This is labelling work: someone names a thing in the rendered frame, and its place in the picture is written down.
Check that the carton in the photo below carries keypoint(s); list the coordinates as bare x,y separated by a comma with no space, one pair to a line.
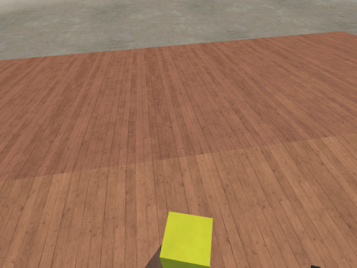
187,241

